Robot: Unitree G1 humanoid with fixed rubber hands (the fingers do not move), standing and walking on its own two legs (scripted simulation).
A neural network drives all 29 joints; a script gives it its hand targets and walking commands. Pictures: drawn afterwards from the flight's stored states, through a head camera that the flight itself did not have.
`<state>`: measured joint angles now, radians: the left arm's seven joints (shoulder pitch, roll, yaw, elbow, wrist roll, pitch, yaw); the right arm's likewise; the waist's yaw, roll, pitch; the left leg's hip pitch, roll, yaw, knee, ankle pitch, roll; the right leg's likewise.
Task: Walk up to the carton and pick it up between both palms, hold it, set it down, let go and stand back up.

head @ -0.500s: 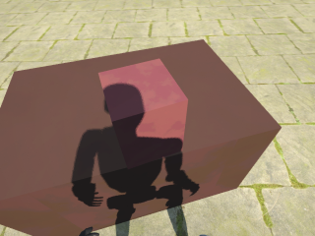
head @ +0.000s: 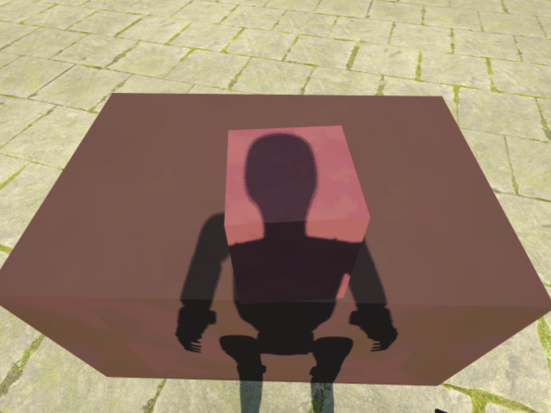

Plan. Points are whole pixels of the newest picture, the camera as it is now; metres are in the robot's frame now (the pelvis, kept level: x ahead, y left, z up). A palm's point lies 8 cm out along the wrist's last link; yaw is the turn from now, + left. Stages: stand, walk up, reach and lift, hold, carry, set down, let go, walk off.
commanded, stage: walk up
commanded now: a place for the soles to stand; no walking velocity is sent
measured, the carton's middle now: (288, 218) +0.46 +0.00 -0.01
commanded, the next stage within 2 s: stand in 0.94 s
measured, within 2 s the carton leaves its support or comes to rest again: neither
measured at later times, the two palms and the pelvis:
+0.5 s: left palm out of the picture +0.01 +0.25 -0.12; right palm out of the picture +0.07 -0.24 -0.11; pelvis -0.01 +0.00 +0.01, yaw +9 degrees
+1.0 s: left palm out of the picture -0.04 +0.25 -0.13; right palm out of the picture +0.10 -0.24 -0.11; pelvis -0.01 -0.01 +0.01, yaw +13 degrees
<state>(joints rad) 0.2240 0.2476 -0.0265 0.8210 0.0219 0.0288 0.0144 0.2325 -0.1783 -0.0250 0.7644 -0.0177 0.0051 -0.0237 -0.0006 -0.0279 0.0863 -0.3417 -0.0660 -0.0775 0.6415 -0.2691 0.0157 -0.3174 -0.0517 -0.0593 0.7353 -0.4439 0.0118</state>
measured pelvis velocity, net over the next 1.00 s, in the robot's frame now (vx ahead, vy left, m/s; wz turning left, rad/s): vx -0.01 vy -0.01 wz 0.23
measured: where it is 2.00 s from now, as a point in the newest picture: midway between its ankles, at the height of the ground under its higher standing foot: outside the picture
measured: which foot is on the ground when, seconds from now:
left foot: down 0.00-1.00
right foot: down 0.00-1.00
